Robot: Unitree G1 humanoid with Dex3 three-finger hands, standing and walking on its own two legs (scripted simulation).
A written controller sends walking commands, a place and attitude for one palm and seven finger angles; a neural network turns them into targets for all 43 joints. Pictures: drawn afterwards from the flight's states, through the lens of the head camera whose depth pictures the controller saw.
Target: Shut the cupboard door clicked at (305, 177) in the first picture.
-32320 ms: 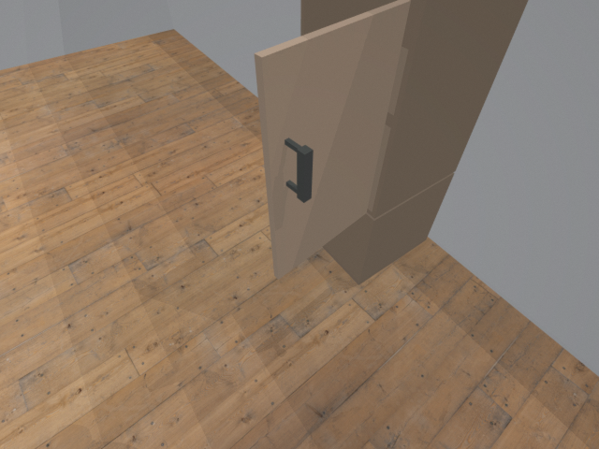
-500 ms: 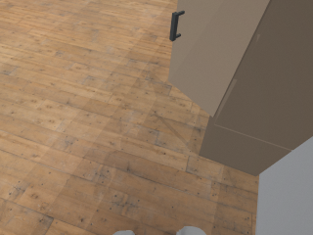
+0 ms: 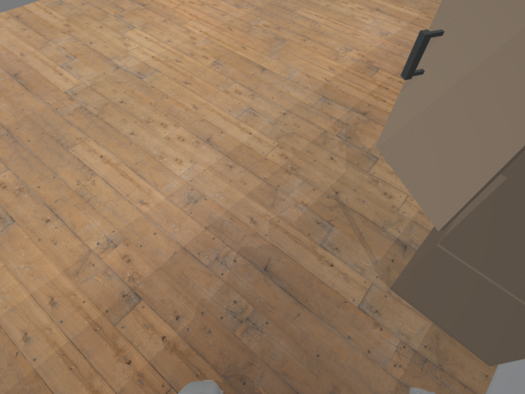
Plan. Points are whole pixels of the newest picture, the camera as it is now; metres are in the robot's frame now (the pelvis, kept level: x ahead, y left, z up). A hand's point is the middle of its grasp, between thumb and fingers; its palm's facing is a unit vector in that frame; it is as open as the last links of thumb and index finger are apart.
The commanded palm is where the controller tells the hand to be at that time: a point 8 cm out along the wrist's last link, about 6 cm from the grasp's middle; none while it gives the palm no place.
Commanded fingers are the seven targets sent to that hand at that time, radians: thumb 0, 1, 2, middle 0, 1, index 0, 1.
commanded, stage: walk to a spot facing it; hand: left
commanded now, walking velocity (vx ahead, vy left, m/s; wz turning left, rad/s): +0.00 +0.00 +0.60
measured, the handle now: (422, 54) +0.87 -0.35 +0.03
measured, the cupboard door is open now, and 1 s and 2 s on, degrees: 62 62 62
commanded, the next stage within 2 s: turn to face it in 1.62 s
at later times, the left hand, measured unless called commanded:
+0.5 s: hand out of the picture +0.01 +0.18 -0.13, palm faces +0.35 -0.89 -0.30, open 7.4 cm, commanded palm none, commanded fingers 0.00 0.90 0.90 -0.20 -0.30 -0.20 -0.30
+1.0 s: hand out of the picture +0.07 +0.26 -0.16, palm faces +0.61 -0.75 -0.24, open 7.4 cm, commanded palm none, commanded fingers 0.00 0.90 0.90 -0.20 -0.30 -0.20 -0.30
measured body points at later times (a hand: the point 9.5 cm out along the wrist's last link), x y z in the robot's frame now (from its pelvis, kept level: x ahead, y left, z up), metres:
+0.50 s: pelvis +0.04 -0.03 +0.02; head +0.07 -0.05 +0.46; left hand -0.01 +0.23 -0.11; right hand +0.17 -0.25 -0.14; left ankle +0.00 +0.12 -0.63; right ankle +0.04 -0.13 -0.73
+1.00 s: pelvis +0.15 +0.07 +0.00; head +0.18 +0.08 +0.45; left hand +0.03 +0.30 -0.14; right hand +0.37 -0.08 -0.14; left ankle +0.12 +0.18 -0.73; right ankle +0.26 -0.04 -0.68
